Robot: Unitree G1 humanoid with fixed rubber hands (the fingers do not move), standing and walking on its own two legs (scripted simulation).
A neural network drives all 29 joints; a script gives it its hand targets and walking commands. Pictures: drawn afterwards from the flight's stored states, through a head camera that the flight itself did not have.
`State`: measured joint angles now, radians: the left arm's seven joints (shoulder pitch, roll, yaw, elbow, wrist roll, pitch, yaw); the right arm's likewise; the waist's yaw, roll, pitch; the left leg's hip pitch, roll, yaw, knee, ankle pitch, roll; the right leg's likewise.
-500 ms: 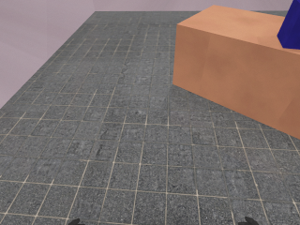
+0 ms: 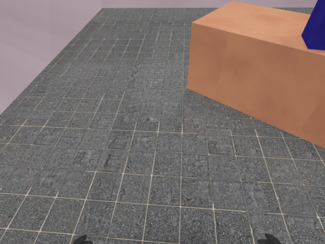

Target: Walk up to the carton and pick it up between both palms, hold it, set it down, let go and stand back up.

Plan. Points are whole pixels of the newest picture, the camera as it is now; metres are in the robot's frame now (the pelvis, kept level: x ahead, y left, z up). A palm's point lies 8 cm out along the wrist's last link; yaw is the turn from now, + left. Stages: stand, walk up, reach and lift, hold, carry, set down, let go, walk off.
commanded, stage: stand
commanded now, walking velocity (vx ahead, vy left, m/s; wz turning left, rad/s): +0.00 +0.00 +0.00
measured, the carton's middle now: out of the picture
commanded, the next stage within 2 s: none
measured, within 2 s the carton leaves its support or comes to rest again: neither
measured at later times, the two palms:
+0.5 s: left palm out of the picture +0.11 +0.27 -0.11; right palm out of the picture +0.12 -0.26 -0.11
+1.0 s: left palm out of the picture +0.12 +0.27 -0.11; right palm out of the picture +0.12 -0.26 -0.11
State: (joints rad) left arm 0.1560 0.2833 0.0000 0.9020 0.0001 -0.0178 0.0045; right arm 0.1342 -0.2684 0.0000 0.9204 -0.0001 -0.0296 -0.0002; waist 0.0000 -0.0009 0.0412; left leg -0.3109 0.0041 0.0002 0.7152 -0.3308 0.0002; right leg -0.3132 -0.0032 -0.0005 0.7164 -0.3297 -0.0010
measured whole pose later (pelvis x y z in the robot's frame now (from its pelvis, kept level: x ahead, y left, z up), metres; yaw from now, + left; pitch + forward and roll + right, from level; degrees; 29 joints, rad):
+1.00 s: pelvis +0.00 +0.00 +0.00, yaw +0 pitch -4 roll +0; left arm 0.12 0.29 0.00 0.92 0.00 -0.02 0.00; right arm 0.10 -0.27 0.00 0.93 0.00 -0.02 0.00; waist 0.00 0.00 0.07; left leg -0.31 0.00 0.00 0.72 -0.33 0.00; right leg -0.31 0.00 0.00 0.72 -0.33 0.00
